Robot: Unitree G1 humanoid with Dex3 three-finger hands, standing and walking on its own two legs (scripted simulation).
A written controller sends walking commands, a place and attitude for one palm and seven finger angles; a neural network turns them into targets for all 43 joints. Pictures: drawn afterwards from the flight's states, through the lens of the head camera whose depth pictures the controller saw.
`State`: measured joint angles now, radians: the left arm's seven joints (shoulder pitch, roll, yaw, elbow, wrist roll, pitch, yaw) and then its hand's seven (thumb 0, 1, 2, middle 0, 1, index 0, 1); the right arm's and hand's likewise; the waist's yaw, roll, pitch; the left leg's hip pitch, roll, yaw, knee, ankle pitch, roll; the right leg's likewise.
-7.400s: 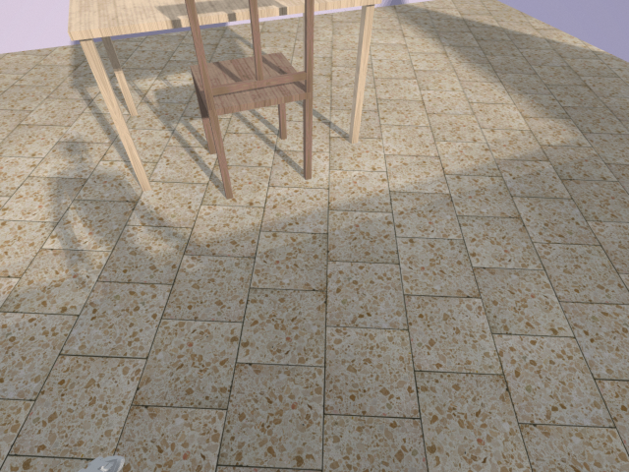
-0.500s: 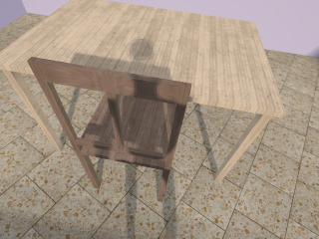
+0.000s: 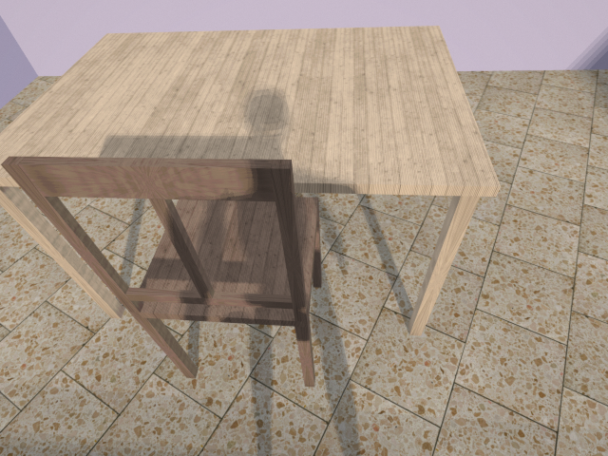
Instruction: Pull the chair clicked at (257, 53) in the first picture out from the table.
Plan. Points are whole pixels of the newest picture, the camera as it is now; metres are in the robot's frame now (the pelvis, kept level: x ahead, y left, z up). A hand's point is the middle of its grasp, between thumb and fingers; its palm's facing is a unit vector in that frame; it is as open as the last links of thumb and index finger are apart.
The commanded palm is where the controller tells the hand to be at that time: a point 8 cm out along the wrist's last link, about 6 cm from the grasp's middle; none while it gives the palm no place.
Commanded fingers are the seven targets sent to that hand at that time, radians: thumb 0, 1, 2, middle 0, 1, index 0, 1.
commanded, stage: come to a stop and stand still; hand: left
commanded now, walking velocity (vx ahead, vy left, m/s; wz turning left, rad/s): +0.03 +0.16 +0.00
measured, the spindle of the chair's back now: (187, 253) +0.47 +0.26 -0.07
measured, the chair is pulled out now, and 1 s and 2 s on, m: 0.00 0.00 0.00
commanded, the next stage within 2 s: look again from close up in 0.70 s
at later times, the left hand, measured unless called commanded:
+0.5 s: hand out of the picture -0.01 +0.23 -0.18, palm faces +0.05 -0.98 -0.21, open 7.4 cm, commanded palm none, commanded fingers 0.00 0.90 0.90 -0.20 -0.30 -0.20 -0.30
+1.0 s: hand out of the picture -0.02 +0.24 -0.18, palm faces +0.02 -0.97 -0.23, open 7.4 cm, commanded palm none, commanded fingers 0.00 0.90 0.90 -0.20 -0.30 -0.20 -0.30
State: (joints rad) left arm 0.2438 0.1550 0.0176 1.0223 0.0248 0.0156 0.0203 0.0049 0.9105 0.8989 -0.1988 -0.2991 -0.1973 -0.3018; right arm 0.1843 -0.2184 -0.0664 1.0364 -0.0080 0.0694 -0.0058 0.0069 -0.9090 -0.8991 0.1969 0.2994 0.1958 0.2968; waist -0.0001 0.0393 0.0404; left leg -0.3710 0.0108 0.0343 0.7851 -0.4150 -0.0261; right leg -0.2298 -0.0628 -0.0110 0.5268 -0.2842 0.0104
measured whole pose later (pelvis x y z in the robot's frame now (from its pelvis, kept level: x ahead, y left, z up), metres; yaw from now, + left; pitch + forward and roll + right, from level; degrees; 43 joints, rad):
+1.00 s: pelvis -0.03 +0.05 +0.00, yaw +1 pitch -1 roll +0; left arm 0.29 0.18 -0.01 1.06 0.01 -0.02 0.04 0.01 0.91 0.90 -0.20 -0.30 -0.20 -0.30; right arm 0.27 -0.16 -0.02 1.06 -0.01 -0.01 -0.03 0.01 -0.91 -0.90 0.20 0.30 0.20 0.30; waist -0.02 0.01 0.03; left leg -0.23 -0.01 0.05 0.53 -0.29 0.03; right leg -0.22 -0.04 -0.04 0.53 -0.29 0.02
